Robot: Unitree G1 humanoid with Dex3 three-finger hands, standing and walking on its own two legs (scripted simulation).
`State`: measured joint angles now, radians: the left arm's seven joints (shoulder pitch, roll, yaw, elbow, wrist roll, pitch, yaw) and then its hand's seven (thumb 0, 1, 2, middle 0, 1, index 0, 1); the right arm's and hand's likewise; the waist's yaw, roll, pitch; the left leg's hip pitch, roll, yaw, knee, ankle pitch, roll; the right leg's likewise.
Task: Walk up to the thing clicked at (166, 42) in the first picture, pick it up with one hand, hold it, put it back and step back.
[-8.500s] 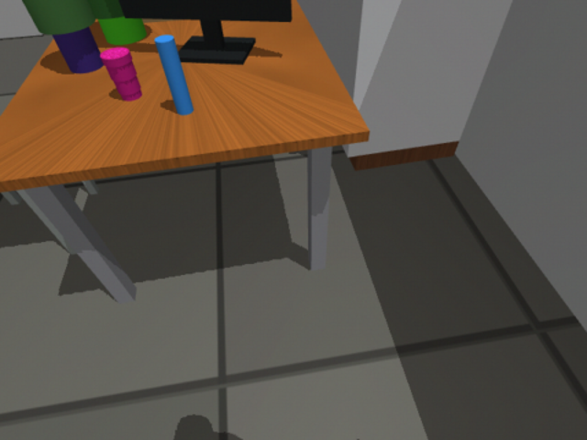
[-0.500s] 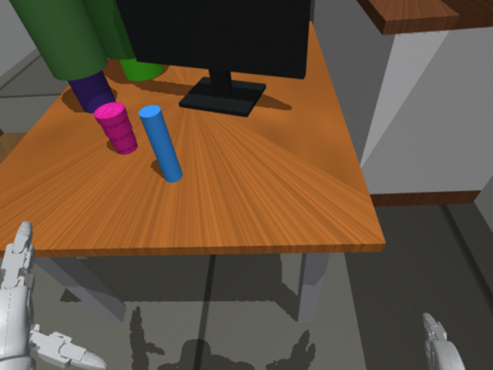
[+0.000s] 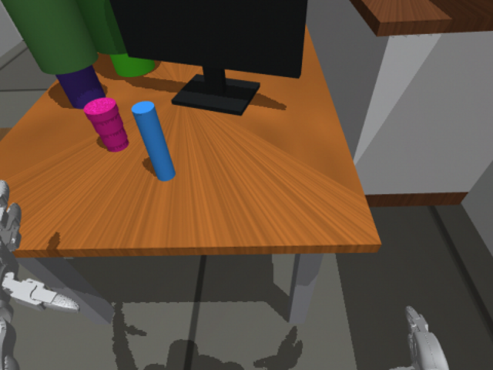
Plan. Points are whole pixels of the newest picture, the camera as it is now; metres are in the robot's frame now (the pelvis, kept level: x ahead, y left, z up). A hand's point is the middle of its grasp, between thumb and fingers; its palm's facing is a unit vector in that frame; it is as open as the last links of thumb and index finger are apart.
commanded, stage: go down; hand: left
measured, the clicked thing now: (155, 144) +0.57 +0.24 +0.06
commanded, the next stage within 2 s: none
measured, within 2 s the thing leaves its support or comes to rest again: neither
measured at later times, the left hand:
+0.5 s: hand (41, 221) +0.32 +0.35 +0.12, palm faces +0.18 -0.98 -0.04, open 17.4 cm
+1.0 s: hand (32, 186) +0.38 +0.39 +0.13, palm faces +0.19 -0.98 +0.01, open 17.7 cm
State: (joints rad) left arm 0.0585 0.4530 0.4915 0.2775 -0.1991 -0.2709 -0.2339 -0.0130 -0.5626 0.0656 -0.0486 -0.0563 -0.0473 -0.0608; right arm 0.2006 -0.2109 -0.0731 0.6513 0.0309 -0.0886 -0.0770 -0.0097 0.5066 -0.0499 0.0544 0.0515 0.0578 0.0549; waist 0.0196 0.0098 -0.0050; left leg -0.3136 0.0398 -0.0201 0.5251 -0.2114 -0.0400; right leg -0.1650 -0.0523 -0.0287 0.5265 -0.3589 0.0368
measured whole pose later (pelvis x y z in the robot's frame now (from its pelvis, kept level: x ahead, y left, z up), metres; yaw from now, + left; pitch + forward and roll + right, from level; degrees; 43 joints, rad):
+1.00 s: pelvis +0.00 +0.02 -0.01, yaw -2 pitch +9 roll -2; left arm -0.58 0.84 0.64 1.07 -0.21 -0.12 -0.57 -0.01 -0.60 0.08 -0.03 -0.04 -0.03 -0.05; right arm 0.24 -0.25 0.05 0.60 0.00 -0.21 -0.13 -0.01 0.53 -0.05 0.05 0.05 0.06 0.06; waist -0.07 -0.02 -0.08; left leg -0.56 0.06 0.00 0.65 -0.25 -0.02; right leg -0.40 -0.03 0.00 0.59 -0.36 0.05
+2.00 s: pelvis +0.01 +0.03 -0.03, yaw -3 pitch +15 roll -3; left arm -0.74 0.99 0.66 1.16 -0.13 -0.07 -0.57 -0.01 -0.61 0.07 -0.05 -0.05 -0.05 -0.06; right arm 0.29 -0.25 0.06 0.46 0.00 -0.22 -0.12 -0.01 0.53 -0.05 0.06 0.05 0.06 0.06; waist -0.11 -0.02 -0.14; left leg -0.74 0.08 -0.01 0.82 -0.34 -0.01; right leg -0.55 -0.02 0.01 0.71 -0.42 0.07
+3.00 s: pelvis +0.00 +0.04 -0.05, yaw -4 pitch +18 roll -4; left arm -0.87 0.92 0.54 1.25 -0.12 -0.11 -0.50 -0.01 -0.61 0.07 -0.05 -0.05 -0.03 -0.07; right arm 0.29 -0.23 0.11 0.34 -0.02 -0.18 -0.07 -0.01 0.55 -0.05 0.05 0.05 0.06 0.06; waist -0.14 -0.01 -0.13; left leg -0.89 0.08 -0.02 0.94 -0.38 0.00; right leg -0.69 -0.01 0.00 0.83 -0.46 0.07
